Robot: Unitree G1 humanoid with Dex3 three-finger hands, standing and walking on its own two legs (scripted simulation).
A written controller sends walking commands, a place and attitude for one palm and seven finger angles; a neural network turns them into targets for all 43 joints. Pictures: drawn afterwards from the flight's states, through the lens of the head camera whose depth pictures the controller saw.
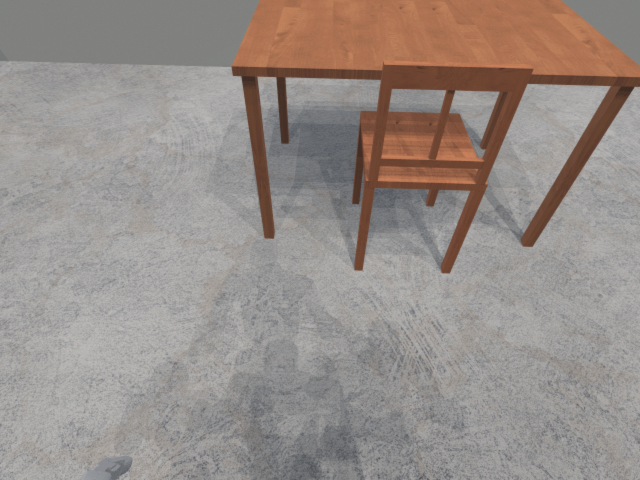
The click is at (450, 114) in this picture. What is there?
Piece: chair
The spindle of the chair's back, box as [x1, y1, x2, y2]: [429, 90, 454, 159]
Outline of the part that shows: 454,90 446,90 429,154 429,159 435,159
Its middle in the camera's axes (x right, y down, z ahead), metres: +0.34 -0.32 +1.08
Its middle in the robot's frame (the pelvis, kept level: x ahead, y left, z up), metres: +1.03 -0.29 -0.11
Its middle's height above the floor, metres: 0.66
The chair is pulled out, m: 0.00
